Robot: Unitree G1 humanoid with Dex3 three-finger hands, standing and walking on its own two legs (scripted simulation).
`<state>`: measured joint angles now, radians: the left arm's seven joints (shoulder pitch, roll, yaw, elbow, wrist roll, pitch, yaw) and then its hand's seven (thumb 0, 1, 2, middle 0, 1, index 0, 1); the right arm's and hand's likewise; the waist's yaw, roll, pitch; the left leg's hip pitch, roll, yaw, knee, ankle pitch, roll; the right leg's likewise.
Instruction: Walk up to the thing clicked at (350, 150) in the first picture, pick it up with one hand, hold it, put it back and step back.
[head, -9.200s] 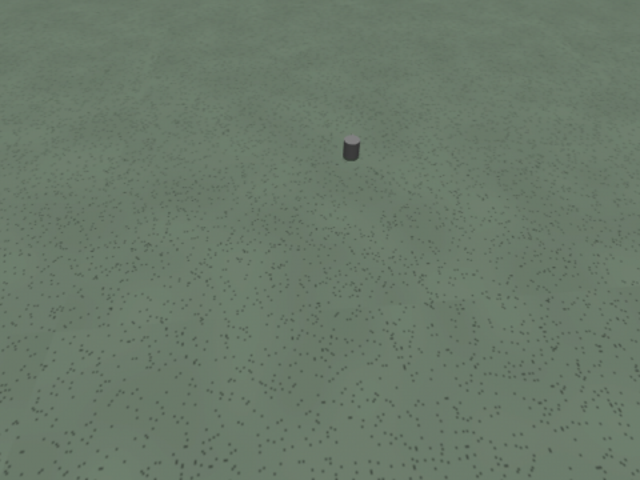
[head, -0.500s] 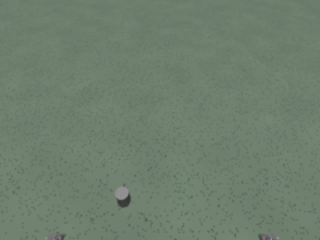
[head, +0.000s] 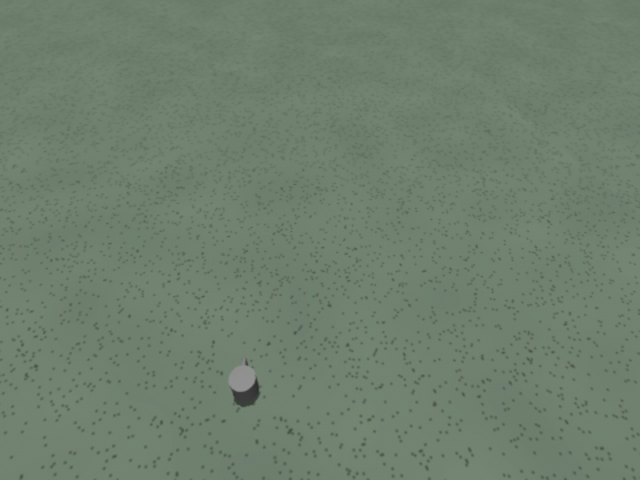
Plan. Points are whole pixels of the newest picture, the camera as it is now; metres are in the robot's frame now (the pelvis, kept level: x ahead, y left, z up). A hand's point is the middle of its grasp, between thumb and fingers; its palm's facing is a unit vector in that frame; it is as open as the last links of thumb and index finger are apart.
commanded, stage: stand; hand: left
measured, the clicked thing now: (244, 378) +0.53 +0.23 -0.74
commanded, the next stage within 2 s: walk up in 1.66 s
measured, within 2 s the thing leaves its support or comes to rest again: neither
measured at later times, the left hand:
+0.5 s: hand out of the picture +0.10 +0.25 -0.15, palm faces -0.03 -0.94 -0.35, open 7.4 cm
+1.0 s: hand out of the picture +0.10 +0.25 -0.15, palm faces -0.03 -0.94 -0.35, open 7.4 cm
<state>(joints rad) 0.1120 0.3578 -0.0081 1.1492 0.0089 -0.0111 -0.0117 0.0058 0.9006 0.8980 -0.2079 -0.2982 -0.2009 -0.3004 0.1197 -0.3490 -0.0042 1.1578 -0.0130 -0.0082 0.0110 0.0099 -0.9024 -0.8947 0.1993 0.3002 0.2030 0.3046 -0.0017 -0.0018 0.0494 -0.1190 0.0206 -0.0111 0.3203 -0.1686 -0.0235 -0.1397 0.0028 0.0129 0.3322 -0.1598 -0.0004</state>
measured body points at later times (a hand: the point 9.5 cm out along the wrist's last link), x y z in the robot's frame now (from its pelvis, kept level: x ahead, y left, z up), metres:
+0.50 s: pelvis +0.02 +0.00 +0.00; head +0.03 +0.00 +0.45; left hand +0.10 +0.30 -0.13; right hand +0.10 -0.30 -0.13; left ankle +0.01 +0.13 -0.75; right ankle +0.01 -0.12 -0.75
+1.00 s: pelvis +0.02 +0.00 +0.00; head +0.04 -0.01 +0.45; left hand +0.10 +0.30 -0.13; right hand +0.10 -0.30 -0.13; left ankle +0.01 +0.13 -0.75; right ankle +0.01 -0.12 -0.75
